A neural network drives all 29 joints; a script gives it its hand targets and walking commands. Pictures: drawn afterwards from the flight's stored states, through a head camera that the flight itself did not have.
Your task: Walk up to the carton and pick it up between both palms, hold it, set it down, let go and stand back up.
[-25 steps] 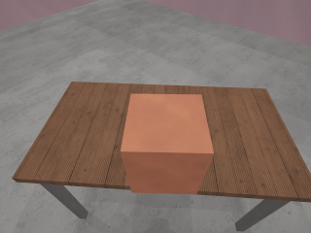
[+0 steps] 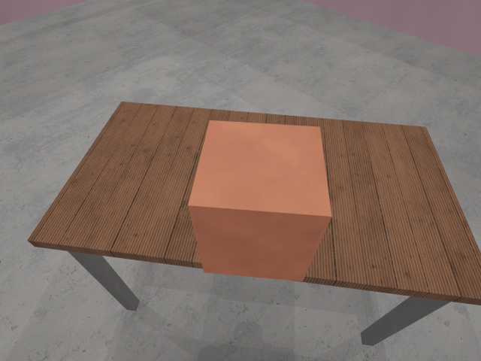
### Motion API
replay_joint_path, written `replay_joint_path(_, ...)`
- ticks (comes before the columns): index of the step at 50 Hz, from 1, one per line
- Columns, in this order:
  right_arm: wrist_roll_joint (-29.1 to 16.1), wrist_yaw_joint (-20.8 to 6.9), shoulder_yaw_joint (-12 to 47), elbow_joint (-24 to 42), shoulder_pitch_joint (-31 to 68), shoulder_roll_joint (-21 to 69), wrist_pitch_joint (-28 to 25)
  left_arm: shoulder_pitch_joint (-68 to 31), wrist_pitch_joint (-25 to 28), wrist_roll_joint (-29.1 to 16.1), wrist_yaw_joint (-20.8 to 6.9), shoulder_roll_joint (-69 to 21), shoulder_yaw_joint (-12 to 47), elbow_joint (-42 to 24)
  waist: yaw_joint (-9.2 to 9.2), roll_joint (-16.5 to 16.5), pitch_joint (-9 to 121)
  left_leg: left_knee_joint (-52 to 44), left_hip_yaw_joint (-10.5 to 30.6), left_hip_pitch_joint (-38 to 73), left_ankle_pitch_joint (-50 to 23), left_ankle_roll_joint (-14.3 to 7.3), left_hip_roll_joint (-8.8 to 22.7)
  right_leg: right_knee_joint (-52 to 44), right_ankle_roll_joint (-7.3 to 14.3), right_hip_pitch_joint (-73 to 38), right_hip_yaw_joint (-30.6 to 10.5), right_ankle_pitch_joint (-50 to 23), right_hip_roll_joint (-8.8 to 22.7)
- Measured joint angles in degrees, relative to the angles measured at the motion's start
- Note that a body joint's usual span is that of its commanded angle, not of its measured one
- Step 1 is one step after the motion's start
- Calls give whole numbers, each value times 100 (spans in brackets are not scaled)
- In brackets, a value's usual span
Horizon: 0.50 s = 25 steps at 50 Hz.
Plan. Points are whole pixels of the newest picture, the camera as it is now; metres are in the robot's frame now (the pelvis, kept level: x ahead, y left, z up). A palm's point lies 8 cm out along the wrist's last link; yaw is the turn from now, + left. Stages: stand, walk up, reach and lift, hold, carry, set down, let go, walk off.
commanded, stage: walk up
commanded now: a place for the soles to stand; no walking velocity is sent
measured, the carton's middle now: (258, 204) +0.41 -0.01 -0.01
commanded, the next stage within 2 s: reach and lift in 1.04 s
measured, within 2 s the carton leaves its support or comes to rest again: neither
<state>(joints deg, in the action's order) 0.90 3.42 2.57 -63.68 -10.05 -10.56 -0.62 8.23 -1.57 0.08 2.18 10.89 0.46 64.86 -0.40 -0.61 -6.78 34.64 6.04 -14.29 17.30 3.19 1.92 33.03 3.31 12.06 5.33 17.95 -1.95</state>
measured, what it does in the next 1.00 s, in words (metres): stands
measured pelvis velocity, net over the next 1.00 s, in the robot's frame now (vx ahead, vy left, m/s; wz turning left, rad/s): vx -0.03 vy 0.00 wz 0.09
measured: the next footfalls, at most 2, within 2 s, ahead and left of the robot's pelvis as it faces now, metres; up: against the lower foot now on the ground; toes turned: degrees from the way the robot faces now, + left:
none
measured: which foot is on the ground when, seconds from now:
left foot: down 0.00-1.00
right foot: down 0.00-1.00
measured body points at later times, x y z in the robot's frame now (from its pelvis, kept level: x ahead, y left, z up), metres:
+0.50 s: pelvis -0.03 +0.00 +0.00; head +0.00 +0.01 +0.44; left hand -0.02 +0.25 -0.17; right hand +0.01 -0.24 -0.15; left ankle +0.02 +0.16 -0.73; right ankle +0.00 -0.08 -0.73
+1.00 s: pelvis -0.03 +0.00 -0.01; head +0.00 +0.02 +0.44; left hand -0.01 +0.25 -0.17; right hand +0.05 -0.23 -0.15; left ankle +0.02 +0.16 -0.73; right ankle +0.00 -0.08 -0.73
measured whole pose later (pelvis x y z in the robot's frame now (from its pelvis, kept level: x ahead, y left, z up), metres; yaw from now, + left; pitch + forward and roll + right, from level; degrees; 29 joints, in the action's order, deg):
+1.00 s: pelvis -0.03 +0.00 -0.01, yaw +5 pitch -3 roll -2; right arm 0.7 2.0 1.6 -57.5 -11.7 -11.2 -0.4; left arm 10.2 -2.8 0.1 0.8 13.3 -0.4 60.9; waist 0.3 0.1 -6.1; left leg 38.2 11.0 -19.5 15.8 2.9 -0.5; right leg 35.5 3.4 14.8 10.4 17.8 0.0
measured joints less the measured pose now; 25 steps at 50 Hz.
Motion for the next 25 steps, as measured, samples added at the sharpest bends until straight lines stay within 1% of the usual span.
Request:
replay_joint_path(6,6,-21,-5,145,-9,-25,19,-21,-85,-5,-45,116,-41,-113,14,51,-28,126,109,-139,-37,13,-20,102,35,92,108,-15,12)
replay_joint_path(18,-2,-111,-44,325,-251,49,44,176,-144,-10,-98,250,-64,-173,64,188,-77,164,207,-304,-171,-4,-123,235,28,254,209,-55,112)
replay_joint_path(25,-9,-135,-98,429,-349,8,69,327,-128,9,-113,279,-59,-195,64,182,-39,92,259,-363,-254,-5,-157,186,12,302,261,-108,145)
